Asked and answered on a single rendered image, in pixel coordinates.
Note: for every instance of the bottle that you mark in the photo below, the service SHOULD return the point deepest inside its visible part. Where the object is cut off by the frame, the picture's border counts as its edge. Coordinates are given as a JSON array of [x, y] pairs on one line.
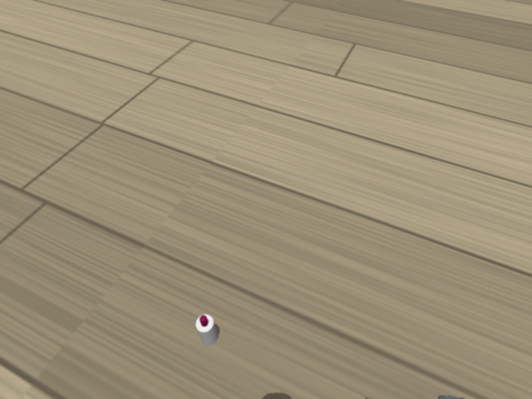
[[206, 329]]

